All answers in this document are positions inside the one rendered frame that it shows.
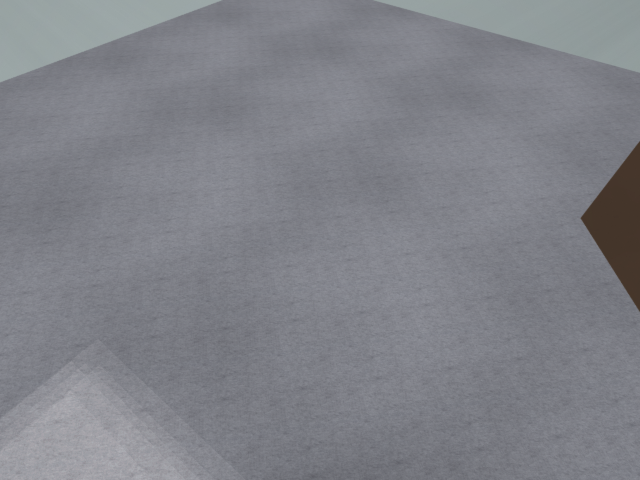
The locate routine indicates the pedestal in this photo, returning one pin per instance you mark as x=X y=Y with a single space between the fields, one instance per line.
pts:
x=613 y=220

